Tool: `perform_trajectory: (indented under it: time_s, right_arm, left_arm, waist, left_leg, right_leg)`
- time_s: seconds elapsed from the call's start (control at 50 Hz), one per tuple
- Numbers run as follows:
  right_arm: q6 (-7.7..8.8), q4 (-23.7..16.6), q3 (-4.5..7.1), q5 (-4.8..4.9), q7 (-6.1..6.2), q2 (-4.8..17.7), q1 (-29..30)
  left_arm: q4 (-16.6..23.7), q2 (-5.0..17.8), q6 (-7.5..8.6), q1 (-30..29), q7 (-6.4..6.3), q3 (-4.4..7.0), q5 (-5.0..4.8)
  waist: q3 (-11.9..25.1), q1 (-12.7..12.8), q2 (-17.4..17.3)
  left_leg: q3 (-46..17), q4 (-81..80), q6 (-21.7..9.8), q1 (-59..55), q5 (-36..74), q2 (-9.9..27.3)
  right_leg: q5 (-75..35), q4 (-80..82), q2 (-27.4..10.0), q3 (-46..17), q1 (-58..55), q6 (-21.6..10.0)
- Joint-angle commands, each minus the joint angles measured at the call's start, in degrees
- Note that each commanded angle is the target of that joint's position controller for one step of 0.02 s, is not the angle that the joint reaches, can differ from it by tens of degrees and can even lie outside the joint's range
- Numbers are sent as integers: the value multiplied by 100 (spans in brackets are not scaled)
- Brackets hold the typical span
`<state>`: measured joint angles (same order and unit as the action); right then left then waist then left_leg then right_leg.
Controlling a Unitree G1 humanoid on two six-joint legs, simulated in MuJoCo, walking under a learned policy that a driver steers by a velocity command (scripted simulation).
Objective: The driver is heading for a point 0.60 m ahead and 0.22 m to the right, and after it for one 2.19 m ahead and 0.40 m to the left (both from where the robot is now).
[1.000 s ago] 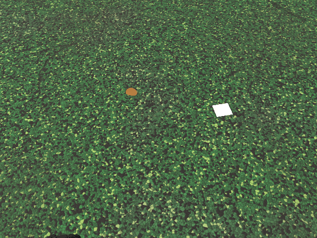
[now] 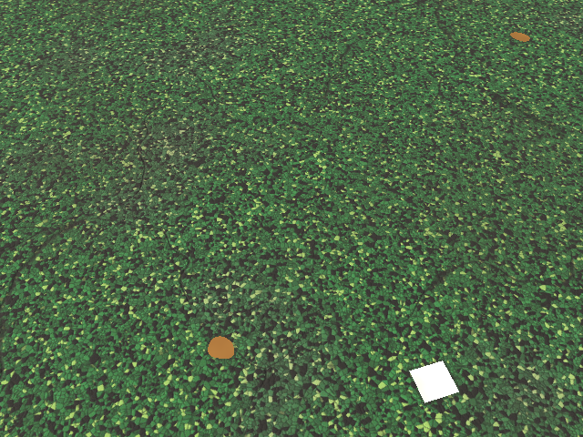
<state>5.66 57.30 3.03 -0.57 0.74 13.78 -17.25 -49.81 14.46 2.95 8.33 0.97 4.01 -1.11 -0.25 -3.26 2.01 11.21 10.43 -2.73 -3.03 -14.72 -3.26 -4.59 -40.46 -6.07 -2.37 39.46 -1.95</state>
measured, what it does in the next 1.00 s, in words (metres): walks ahead, turning right: right foot, then left foot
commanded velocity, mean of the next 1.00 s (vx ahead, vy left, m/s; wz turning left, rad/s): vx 0.43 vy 0.00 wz -0.41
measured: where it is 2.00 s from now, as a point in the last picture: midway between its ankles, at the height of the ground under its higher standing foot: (339, 402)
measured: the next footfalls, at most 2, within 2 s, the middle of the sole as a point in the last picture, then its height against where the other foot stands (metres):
right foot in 0.16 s outside the picture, level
left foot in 0.62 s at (287, 405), level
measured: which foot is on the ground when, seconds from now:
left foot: down 0.00-0.14, up 0.16-0.60, down 0.62-1.00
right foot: up 0.00-0.14, down 0.16-0.64, up 0.66-1.00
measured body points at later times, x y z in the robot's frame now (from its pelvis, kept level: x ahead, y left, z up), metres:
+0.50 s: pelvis +0.29 -0.05 +0.00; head +0.32 -0.08 +0.45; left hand +0.42 +0.21 -0.11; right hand +0.43 -0.35 -0.09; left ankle +0.52 +0.08 -0.69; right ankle +0.22 -0.12 -0.74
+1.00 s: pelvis +0.52 -0.09 +0.00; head +0.56 -0.11 +0.45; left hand +0.81 +0.04 -0.09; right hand +0.43 -0.36 -0.13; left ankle +0.55 +0.02 -0.74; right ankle +0.56 -0.25 -0.72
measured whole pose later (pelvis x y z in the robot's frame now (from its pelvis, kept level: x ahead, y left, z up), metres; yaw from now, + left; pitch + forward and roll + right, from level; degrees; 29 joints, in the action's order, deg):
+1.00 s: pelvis +0.52 -0.09 +0.00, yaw -23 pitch +2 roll +1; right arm 2.6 51.3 3.4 1.4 -0.4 15.5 -17.1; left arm -38.0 14.7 2.0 4.8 -0.9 2.6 0.0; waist -2.2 -4.9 1.4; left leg -1.1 22.3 -0.9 10.8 -13.6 -1.8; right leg 8.0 -33.4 -0.8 -3.8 27.4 1.4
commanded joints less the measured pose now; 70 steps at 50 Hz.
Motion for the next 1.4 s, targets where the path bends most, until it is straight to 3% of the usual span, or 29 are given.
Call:
perform_trajectory:
  time_s: [0.02,0.1,0.14,0.16,0.18,0.2,0.22,0.24,0.28,0.38,0.52,0.58,0.62,0.64,0.66,0.68,0.7,0.74,0.8,0.86,0.96,1.02,1.04,1.06,1.08,1.12,1.2,1.34,1.4]
  right_arm:
    - [-72,-165,195,59,56,955,-223]
    - [-267,-305,279,106,127,1212,-27]
    - [-341,-425,295,124,169,1293,192]
    - [-282,-555,243,70,163,1190,171]
    - [-82,-805,-38,-78,9,233,-401]
    - [200,-922,41,150,-100,706,229]
    - [339,-1114,106,337,-150,923,769]
    - [390,-1115,95,288,-127,880,834]
    - [275,-1042,192,108,-83,947,677]
    - [33,-1338,147,-40,-25,654,1163]
    - [122,-1766,109,105,-138,704,2161]
    - [225,-1766,194,122,-194,945,1925]
    - [296,-1542,328,32,-157,1193,913]
    - [290,-1463,410,-30,-111,1529,-1]
    - [198,-1248,499,-59,-153,1877,-367]
    - [173,-1408,361,67,-178,1259,-139]
    - [129,-1483,275,87,-151,932,110]
    - [77,-1429,176,-52,-185,761,530]
    - [127,-1250,105,-41,-236,653,623]
    - [40,-1165,184,78,-183,992,741]
    - [-227,-1029,277,220,-87,1280,416]
    - [-315,-1079,243,286,-20,1130,518]
    - [-293,-1154,166,205,-16,855,439]
    - [-247,-1233,54,49,-41,464,112]
    - [-268,-1256,57,144,-24,580,-161]
    - [-469,-1231,255,203,30,1087,59]
    - [-838,-1339,267,162,123,817,87]
    - [-865,-1848,225,137,-116,819,578]
    - [-883,-1799,298,115,-194,875,257]
  left_arm:
    - [695,147,74,-875,134,-42,0]
    - [945,394,41,-655,285,69,-23]
    - [691,882,20,707,247,336,-51]
    - [513,1380,-34,1592,109,533,-28]
    - [537,1834,-4,1467,73,581,-58]
    - [623,1378,44,1703,69,436,16]
    - [624,1096,100,1456,59,359,54]
    - [707,923,137,1037,63,306,26]
    - [908,659,154,456,43,204,90]
    - [940,1034,150,659,-129,286,33]
    - [786,999,43,1212,-181,295,-40]
    - [824,990,-11,1164,-230,299,-11]
    - [943,708,-22,1024,-221,193,23]
    - [1069,388,-8,1104,-208,67,126]
    - [1239,181,49,1947,-194,1,-93]
    - [1052,840,36,1852,-219,105,-149]
    - [1132,1108,1,1234,-214,182,-101]
    - [1229,863,-7,754,-240,166,66]
    - [1230,472,-33,985,-227,93,85]
    - [1329,251,-25,636,-227,-27,169]
    - [1450,516,-59,-23,-204,18,99]
    - [1405,708,-18,182,-229,123,146]
    - [1431,1013,-12,365,-286,207,238]
    - [1517,1373,-93,572,-369,288,326]
    - [1438,1221,-176,784,-336,265,305]
    - [1481,842,-184,428,-297,157,219]
    - [1439,807,-178,-335,-284,147,263]
    - [1213,1090,-237,-303,-333,267,145]
    - [1095,1111,-277,-336,-321,282,-8]
  waist:
    - [-572,-154,-324]
    - [-177,227,-675]
    - [572,1010,-702]
    - [1130,1355,-93]
    - [1583,623,1242]
    - [2037,1019,618]
    - [1268,1052,399]
    - [796,766,-113]
    - [400,331,-215]
    - [59,300,-51]
    - [25,717,337]
    - [84,516,532]
    - [653,-8,482]
    - [1489,-321,-236]
    - [2010,139,-2414]
    - [1512,-4,-1584]
    - [832,-149,-1011]
    - [101,72,-511]
    - [245,453,-771]
    - [520,450,-818]
    - [546,217,-906]
    - [501,464,-846]
    - [772,466,-491]
    - [1159,364,649]
    - [1497,465,1378]
    - [1025,420,664]
    - [453,134,654]
    - [705,305,749]
    - [650,90,601]
  left_leg:
    - [-278,-139,-593,-196,2598,1856]
    - [31,1046,-410,-608,5477,1991]
    - [188,2956,-186,-59,6019,1765]
    - [197,4707,56,1318,4231,1488]
    - [-408,6658,385,3983,-1543,173]
    - [-1626,7195,245,4684,-1859,154]
    - [-1687,7002,80,5094,-1309,465]
    - [-1657,6453,34,4858,-824,724]
    - [-1646,5708,162,4046,-458,992]
    - [-1385,3994,638,3784,563,865]
    - [-1497,1899,544,3115,1926,396]
    - [-1567,1668,340,2802,1234,377]
    - [-1612,1482,2,1264,1154,597]
    - [-2624,1578,-334,-252,853,1620]
    - [-5424,897,-1224,-1768,-569,2755]
    - [-5535,674,-1069,-1479,-1705,2698]
    - [-4547,631,-811,-786,-1501,2463]
    - [-3365,561,-812,611,1050,1974]
    - [-2331,623,-972,1183,3961,1626]
    - [-1885,660,-1027,1339,4846,1462]
    - [-2076,897,-829,1249,3636,1394]
    - [-2363,1425,-458,1546,2260,1158]
    - [-2218,2019,-171,1974,1409,838]
    - [-1700,3245,202,3093,-1036,218]
    - [-1387,4451,417,3728,-2739,56]
    - [-1491,5680,601,4124,-2173,406]
    - [-1254,5444,844,3455,-1111,554]
    - [-921,3493,540,2532,-511,618]
    - [-658,2185,169,1706,231,377]
  right_leg:
    - [198,372,51,297,410,-90]
    - [1299,463,559,892,-464,-425]
    - [1205,861,985,963,-2402,-782]
    - [1244,1119,327,-247,-4160,-1135]
    - [1846,1565,-1107,-3489,-6089,-2227]
    - [2095,2247,-1321,-4378,-6394,-2286]
    - [1640,2336,-1132,-3472,-5873,-1974]
    - [1086,2370,-872,-2743,-4982,-1770]
    - [176,2587,-521,-1968,-3645,-1588]
    - [-262,2850,-129,-1268,-2582,-1478]
    - [924,2352,-20,-1541,-2759,-986]
    - [900,1807,-214,-2046,-3186,-890]
    - [550,712,205,-1846,-2911,-613]
    - [1571,-947,635,-1276,-2125,-370]
    - [4004,-2640,1229,-730,-96,-61]
    - [3761,-3349,741,-920,535,4]
    - [3212,-3473,557,-758,682,34]
    - [2692,-3057,374,-630,160,123]
    - [2849,-2128,282,-305,-621,247]
    - [2099,-714,338,-10,-1206,387]
    - [1199,569,681,39,-1754,380]
    - [293,1796,632,-11,-2704,102]
    - [-835,1754,-50,-496,-3485,-170]
    - [-2775,1414,-1312,-1428,-4566,-795]
    - [-2808,1590,-2070,-2246,-4668,-1544]
    - [-1319,1870,-1514,-1688,-4091,-1362]
    - [-290,2367,-964,-474,-2649,-1101]
    - [-118,2190,-1253,34,-2854,-1074]
    - [632,1614,-1129,316,-2640,-617]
